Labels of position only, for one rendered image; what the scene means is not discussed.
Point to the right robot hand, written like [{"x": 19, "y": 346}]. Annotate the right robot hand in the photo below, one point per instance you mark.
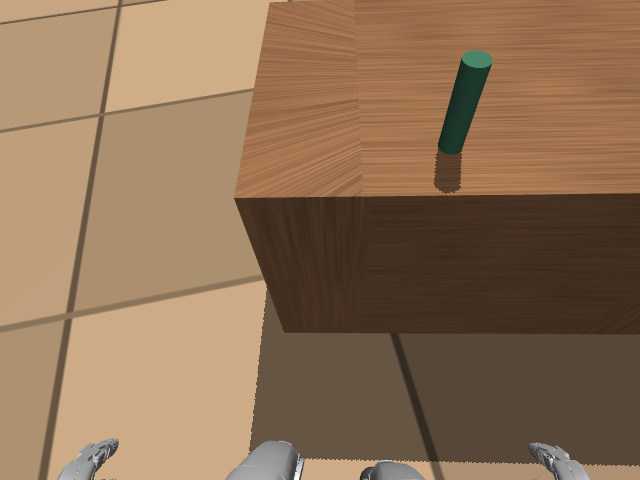
[{"x": 557, "y": 461}]

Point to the left robot hand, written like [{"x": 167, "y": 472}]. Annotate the left robot hand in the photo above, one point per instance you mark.
[{"x": 89, "y": 460}]

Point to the can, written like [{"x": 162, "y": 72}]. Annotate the can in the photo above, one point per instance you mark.
[{"x": 471, "y": 77}]

